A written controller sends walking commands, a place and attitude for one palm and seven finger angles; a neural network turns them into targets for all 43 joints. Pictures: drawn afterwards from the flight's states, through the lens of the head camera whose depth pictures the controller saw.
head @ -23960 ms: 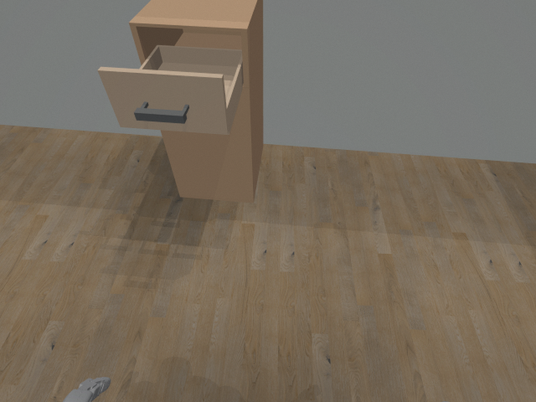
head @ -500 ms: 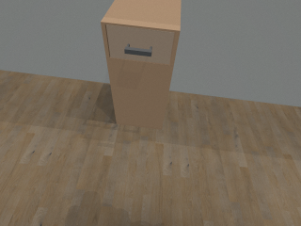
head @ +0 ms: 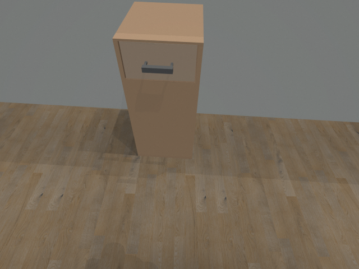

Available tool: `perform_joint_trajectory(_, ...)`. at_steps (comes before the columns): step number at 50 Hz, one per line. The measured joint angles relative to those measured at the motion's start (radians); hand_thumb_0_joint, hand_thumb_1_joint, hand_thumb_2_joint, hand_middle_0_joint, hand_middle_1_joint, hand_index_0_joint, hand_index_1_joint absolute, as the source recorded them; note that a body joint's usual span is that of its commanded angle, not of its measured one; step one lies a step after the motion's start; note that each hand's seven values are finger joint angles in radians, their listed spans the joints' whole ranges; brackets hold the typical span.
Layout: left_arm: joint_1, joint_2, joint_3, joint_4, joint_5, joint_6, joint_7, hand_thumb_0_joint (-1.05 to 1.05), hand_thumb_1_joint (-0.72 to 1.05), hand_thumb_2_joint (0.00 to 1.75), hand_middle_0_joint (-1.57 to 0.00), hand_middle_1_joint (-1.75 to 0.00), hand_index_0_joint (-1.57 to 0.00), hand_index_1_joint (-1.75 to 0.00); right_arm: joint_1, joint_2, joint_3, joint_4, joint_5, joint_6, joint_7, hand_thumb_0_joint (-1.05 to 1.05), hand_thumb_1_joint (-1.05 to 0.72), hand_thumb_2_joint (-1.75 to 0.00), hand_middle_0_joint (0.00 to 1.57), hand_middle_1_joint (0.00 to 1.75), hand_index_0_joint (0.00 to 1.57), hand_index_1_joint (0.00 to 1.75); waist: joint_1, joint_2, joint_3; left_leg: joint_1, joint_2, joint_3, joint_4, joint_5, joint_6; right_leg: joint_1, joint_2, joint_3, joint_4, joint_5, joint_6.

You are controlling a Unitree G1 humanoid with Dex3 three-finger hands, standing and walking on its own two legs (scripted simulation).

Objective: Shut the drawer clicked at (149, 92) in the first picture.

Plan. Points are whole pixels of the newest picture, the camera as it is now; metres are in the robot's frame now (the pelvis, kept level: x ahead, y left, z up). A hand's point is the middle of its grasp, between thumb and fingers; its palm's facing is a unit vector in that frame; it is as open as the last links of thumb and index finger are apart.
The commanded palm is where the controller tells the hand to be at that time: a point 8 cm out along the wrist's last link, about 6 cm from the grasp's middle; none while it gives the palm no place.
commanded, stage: let the arm hang, fingers relaxed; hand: left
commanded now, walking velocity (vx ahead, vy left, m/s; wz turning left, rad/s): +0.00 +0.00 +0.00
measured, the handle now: (158, 66) +0.90 +0.14 -0.04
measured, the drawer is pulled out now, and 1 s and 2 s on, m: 0.00 0.00 0.00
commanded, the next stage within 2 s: look to check the result in 0.14 s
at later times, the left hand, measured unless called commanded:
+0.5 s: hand out of the picture -0.01 +0.15 -0.18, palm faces +0.04 -0.98 -0.19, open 7.3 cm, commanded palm none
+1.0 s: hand out of the picture +0.03 +0.16 -0.17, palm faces +0.02 -0.97 -0.22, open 7.3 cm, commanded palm none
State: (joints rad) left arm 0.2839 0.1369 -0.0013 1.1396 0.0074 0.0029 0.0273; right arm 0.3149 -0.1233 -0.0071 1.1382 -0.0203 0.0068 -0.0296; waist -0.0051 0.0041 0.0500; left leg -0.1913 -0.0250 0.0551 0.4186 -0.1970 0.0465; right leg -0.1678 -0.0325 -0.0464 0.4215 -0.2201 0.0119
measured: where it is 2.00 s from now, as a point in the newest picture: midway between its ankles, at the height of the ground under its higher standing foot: outside the picture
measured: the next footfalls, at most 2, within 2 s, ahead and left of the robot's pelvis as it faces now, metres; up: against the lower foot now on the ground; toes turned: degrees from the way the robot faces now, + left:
none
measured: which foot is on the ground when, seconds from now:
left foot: down 0.00-1.00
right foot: down 0.00-1.00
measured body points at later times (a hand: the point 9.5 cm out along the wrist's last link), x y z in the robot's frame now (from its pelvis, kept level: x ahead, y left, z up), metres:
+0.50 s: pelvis +0.00 -0.01 +0.00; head +0.02 -0.02 +0.45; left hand -0.01 +0.21 -0.16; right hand -0.01 -0.23 -0.16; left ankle +0.02 +0.09 -0.74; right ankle +0.01 -0.13 -0.74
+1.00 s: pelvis +0.01 -0.02 +0.00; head +0.02 -0.03 +0.45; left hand +0.03 +0.22 -0.15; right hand +0.02 -0.26 -0.16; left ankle +0.02 +0.09 -0.74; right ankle +0.01 -0.13 -0.74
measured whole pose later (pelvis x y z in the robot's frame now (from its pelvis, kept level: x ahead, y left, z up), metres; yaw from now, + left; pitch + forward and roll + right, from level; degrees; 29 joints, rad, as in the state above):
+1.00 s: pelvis +0.01 -0.02 +0.00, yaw +0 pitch -2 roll +0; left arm 0.22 0.18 0.01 1.14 0.01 -0.01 0.02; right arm 0.24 -0.18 -0.02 1.14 -0.02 0.00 -0.03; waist -0.01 0.01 0.06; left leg -0.16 0.01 0.04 0.39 -0.20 0.01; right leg -0.13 0.00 -0.06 0.39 -0.22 -0.02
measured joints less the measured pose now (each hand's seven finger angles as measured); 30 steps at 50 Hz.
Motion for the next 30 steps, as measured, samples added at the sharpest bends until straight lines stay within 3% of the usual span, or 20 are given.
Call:
perform_joint_trajectory(13, 0.004, -0.012, 0.008, 0.007, 0.000, -0.006, 0.006, 0.00, 0.91, 0.90, -0.20, -0.30, -0.20, -0.30, 0.005, 0.014, -0.008, 0.005, 0.002, -0.007, -0.006, 0.00, -0.90, -0.90, 0.20, 0.30, 0.20, 0.30, -0.002, -0.001, 0.003, 0.001, 0.011, -0.002, 0.007, -0.006, -0.011, 0.001, 0.011, -0.001, 0.006, -0.006, -0.011)
perform_joint_trajectory(30, -0.007, 0.013, 0.014, 0.010, 0.000, -0.013, 0.005, 0.00, 0.91, 0.90, -0.20, -0.30, -0.20, -0.30, -0.041, -0.019, -0.016, -0.004, 0.002, -0.009, -0.006, 0.00, -0.90, -0.90, 0.20, 0.30, 0.19, 0.30, 0.002, 0.004, 0.005, 0.012, 0.027, -0.006, 0.004, -0.010, -0.026, 0.016, 0.028, -0.005, -0.008, -0.005, -0.024)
